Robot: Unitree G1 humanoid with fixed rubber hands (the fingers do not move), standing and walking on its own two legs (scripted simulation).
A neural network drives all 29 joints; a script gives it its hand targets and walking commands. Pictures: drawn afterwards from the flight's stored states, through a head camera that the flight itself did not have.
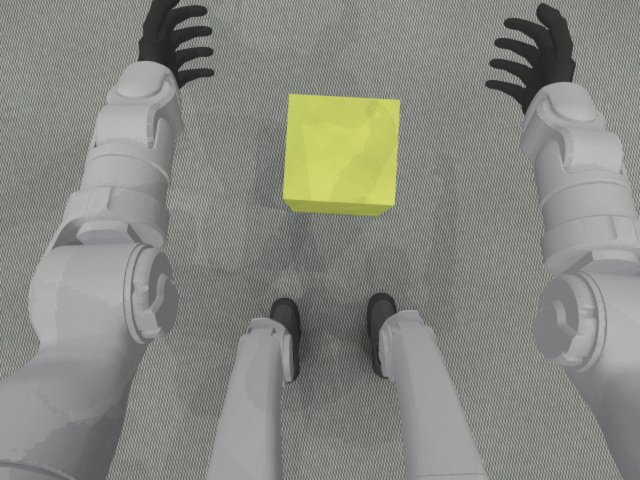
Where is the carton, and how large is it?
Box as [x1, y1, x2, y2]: [283, 94, 399, 216]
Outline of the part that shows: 289,94 283,199 292,210 305,212 376,216 394,205 399,100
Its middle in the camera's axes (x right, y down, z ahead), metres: +0.04 -0.16 +0.85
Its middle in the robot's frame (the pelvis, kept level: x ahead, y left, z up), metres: +0.54 -0.03 -0.53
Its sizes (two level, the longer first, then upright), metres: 0.210 0.200 0.250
